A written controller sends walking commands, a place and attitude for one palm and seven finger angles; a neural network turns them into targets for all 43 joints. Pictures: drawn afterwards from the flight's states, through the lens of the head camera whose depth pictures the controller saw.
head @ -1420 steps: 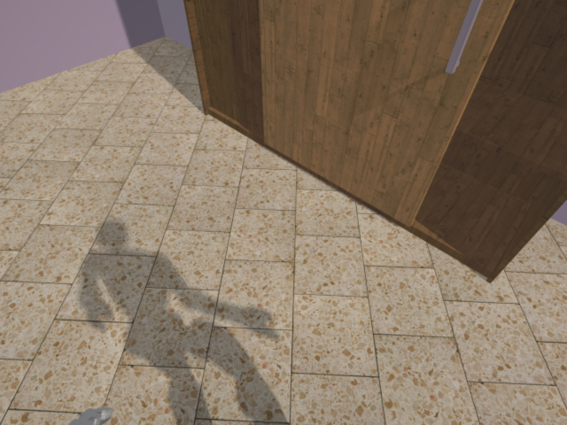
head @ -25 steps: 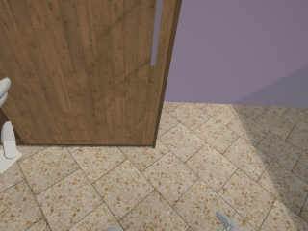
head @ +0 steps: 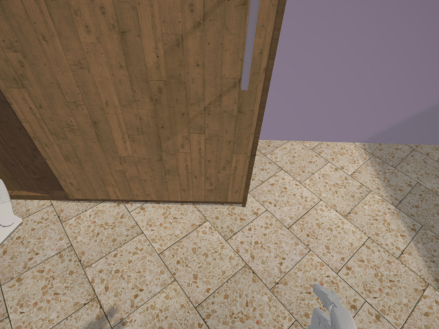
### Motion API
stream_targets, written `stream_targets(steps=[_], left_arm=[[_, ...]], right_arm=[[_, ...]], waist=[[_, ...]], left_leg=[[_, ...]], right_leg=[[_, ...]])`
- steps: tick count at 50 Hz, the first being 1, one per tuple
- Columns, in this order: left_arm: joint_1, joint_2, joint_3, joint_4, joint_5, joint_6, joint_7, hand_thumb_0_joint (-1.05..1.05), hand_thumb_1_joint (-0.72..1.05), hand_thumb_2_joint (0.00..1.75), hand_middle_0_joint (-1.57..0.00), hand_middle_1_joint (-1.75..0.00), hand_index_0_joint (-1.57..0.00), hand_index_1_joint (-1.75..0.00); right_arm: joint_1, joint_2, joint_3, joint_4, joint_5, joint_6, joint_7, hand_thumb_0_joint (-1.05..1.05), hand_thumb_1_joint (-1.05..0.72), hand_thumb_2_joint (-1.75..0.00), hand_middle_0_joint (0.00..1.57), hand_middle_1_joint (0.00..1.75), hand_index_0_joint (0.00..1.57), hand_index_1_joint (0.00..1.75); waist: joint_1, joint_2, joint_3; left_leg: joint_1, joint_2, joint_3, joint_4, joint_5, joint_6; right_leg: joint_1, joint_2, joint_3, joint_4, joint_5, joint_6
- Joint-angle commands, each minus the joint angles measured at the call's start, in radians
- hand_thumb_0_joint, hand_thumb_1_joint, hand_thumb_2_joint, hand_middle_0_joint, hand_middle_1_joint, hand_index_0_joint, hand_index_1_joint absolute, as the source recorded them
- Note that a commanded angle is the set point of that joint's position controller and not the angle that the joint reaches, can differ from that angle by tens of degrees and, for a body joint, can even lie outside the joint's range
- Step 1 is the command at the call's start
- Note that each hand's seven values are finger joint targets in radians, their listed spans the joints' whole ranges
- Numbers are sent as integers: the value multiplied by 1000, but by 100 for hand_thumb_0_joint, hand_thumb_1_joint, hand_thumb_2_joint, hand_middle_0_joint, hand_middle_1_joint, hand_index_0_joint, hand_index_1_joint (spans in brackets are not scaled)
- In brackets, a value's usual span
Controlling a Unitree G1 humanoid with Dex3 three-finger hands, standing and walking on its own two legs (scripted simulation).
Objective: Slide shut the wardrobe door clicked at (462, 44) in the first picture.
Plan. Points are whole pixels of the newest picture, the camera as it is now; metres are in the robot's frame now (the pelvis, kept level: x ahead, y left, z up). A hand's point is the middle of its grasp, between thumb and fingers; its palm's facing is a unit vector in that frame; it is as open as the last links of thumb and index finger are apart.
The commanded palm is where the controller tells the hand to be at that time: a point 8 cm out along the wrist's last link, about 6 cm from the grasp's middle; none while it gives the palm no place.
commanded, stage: let the arm hang, fingers relaxed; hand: left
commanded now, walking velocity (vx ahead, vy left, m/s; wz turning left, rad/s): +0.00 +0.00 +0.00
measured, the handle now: (250, 33) +0.85 -0.02 +0.18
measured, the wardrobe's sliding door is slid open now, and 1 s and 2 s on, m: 0.00 0.00 0.00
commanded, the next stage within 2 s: look to check the result in 1.10 s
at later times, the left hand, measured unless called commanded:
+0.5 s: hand out of the picture +0.04 +0.20 -0.16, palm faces +0.03 -0.97 -0.23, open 7.0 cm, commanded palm none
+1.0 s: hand out of the picture +0.03 +0.18 -0.16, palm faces +0.02 -0.98 -0.19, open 7.3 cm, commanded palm none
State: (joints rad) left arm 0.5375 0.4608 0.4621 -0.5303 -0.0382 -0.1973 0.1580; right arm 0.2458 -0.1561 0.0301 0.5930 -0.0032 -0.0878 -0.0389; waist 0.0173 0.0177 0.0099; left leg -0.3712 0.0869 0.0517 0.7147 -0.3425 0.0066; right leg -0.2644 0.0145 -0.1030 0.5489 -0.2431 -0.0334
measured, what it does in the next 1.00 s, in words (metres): stands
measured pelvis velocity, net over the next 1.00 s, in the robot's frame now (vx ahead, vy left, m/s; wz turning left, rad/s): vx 0.03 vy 0.01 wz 0.01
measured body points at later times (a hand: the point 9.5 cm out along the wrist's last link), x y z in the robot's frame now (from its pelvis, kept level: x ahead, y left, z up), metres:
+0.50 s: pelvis +0.02 +0.00 +0.02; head +0.04 +0.01 +0.46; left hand +0.04 +0.25 -0.14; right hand +0.01 -0.22 -0.14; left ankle +0.03 +0.11 -0.73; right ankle +0.02 -0.11 -0.73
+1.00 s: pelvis +0.03 +0.01 +0.02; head +0.04 +0.01 +0.47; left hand +0.03 +0.24 -0.14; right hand +0.01 -0.20 -0.15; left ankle +0.03 +0.11 -0.73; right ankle +0.02 -0.11 -0.73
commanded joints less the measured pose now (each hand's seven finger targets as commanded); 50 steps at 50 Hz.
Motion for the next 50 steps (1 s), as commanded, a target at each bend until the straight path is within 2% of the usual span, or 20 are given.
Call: stream_targets(steps=[1, 2, 3, 4, 6, 7, 8, 9, 10, 11, 12, 13, 14, 16, 18, 20, 24, 34, 44, 50], left_arm=[[-157, -123, -312, 649, 81, 196, -139, 0, 90, 90, -20, -30, -20, -30], [-171, -150, -332, 679, 68, 213, -148, 0, 90, 90, -20, -30, -20, -30], [-173, -166, -357, 721, 67, 219, -155, 0, 90, 90, -20, -30, -20, -30], [-166, -170, -370, 771, 71, 220, -158, 0, 90, 90, -20, -30, -20, -30], [-247, -163, -377, 873, 65, 221, -153, 0, 90, 90, -20, -30, -20, -30], [-280, -153, -379, 946, 61, 218, -149, 0, 90, 90, -20, -30, -20, -30], [-275, -147, -384, 1028, 57, 218, -147, 0, 90, 90, -20, -30, -20, -30], [-253, -138, -389, 1115, 57, 214, -147, 0, 90, 90, -20, -30, -20, -30], [-248, -109, -397, 1190, 59, 205, -146, 0, 90, 90, -20, -30, -20, -30], [-262, -104, -406, 1258, 58, 194, -146, 0, 90, 90, -20, -30, -20, -30], [-289, -98, -415, 1314, 54, 185, -145, 0, 90, 90, -20, -30, -20, -30], [-312, -102, -421, 1359, 50, 182, -143, 0, 90, 90, -20, -30, -20, -30], [-315, -139, -414, 1387, 54, 178, -140, 0, 90, 90, -20, -30, -20, -30], [-305, -168, -414, 1424, 53, 182, -134, 0, 90, 90, -20, -30, -20, -30], [-301, -167, -424, 1474, 50, 184, -133, 0, 90, 90, -20, -30, -20, -30], [-297, -161, -427, 1514, 49, 183, -132, 0, 90, 90, -20, -30, -20, -30], [-297, -168, -438, 1583, 45, 182, -129, 0, 90, 90, -20, -30, -20, -30], [-274, -196, -444, 1657, 47, 188, -122, 0, 90, 90, -20, -30, -20, -30], [-251, -212, -440, 1668, 48, 183, -119, 0, 90, 90, -20, -30, -20, -30], [-243, -204, -439, 1669, 50, 181, -118, 0, 90, 90, -20, -30, -20, -30]], right_arm=[[-18, -182, -99, 94, 8, 9, 62, 0, -90, -90, 20, 30, 20, 30], [12, -166, -82, 81, 0, 46, 55, 0, -90, -90, 20, 30, 20, 30], [-3, -194, -80, 78, -14, 53, 51, 0, -90, -90, 20, 30, 20, 30], [-33, -231, -84, 79, -29, 57, 45, 0, -90, -90, 20, 30, 20, 30], [-38, -254, -75, 93, -45, 58, 33, 0, -90, -90, 20, 30, 20, 30], [-42, -260, -71, 115, -48, 61, 26, 0, -90, -90, 20, 30, 20, 30], [-64, -259, -65, 134, -47, 67, 24, 0, -90, -90, 20, 30, 20, 30], [-94, -244, -58, 155, -42, 73, 25, 0, -90, -90, 20, 30, 20, 30], [-101, -216, -53, 173, -35, 77, 29, 0, -90, -90, 20, 30, 20, 30], [-84, -178, -48, 204, -28, 83, 29, 0, -90, -90, 20, 30, 20, 30], [-50, -147, -43, 239, -23, 89, 30, 0, -90, -90, 20, 30, 20, 30], [-21, -120, -42, 274, -22, 95, 29, 0, -90, -90, 20, 30, 20, 30], [0, -98, -45, 302, -28, 95, 26, 0, -90, -90, 20, 30, 20, 30], [12, -97, -51, 334, -31, 94, 23, 0, -90, -90, 20, 30, 20, 30], [12, -105, -54, 365, -26, 96, 20, 0, -90, -90, 20, 30, 20, 30], [34, -115, -57, 394, -22, 95, 19, 0, -90, -90, 20, 30, 20, 30], [63, -112, -54, 452, -18, 93, 14, 0, -90, -90, 20, 30, 20, 30], [93, -81, -50, 522, -19, 96, 11, 0, -90, -90, 20, 30, 20, 30], [92, -68, -48, 539, -18, 86, 7, 0, -90, -90, 20, 30, 20, 30], [85, -82, -53, 534, -16, 85, 7, 0, -90, -90, 20, 30, 20, 30]], waist=[[-92, -150, -16], [-82, -170, -15], [-65, -119, -33], [-40, -88, -49], [-43, 30, -57], [-36, 44, -48], [-13, 33, -49], [11, 21, -59], [10, -32, -61], [-10, -89, -73], [-38, -87, -83], [-53, -48, -75], [-62, 26, -77], [-48, 138, -84], [-35, 111, -48], [-33, 37, -39], [-34, -7, -19], [-33, -29, 73], [-30, 0, 63], [-29, -11, 63]], left_leg=[[-6, 26, -42, 90, -27, -15], [23, 20, -36, -7, 137, 5], [49, 58, -114, -80, 277, 42], [37, 116, -171, -123, 298, 78], [-13, 190, -309, -260, 491, 142], [-18, 199, -326, -297, 549, 157], [-34, 181, -282, -297, 529, 144], [-55, 131, -198, -279, 421, 105], [-45, 61, -123, -248, 312, 55], [17, 2, -44, -201, 215, 22], [95, -28, -8, -176, 157, 7], [145, -35, 1, -179, 118, 3], [181, -23, -4, -213, 138, 5], [181, 20, -41, -276, 190, 20], [140, 34, -56, -320, 164, 19], [159, 40, -51, -333, 200, 15], [192, 46, -40, -359, 224, 15], [185, 40, -30, -411, 129, 18], [200, 45, -24, -413, 196, 22], [217, 45, -26, -407, 215, 24]], right_leg=[[-166, -271, 151, -18, 196, -68], [-175, -209, 64, 46, 190, -24], [-199, -158, 47, 108, 139, 16], [-185, -116, 46, 136, 40, 39], [-81, -59, 32, 245, -15, 68], [-45, -55, 58, 231, -78, 69], [19, -63, 74, 163, -74, 63], [101, -81, 85, 56, 19, 56], [123, -109, 122, -26, 112, 38], [90, -166, 186, -95, 173, 6], [41, -212, 215, -147, 180, -26], [0, -224, 221, -183, 138, -41], [-16, -203, 196, -185, 105, -36], [32, -153, 130, -175, 94, 1], [71, -139, 118, -200, 81, 8], [91, -138, 106, -210, 114, 9], [93, -138, 97, -226, 126, 14], [42, -128, 105, -248, 26, 21], [60, -129, 108, -230, 90, 25], [59, -129, 110, -234, 104, 24]])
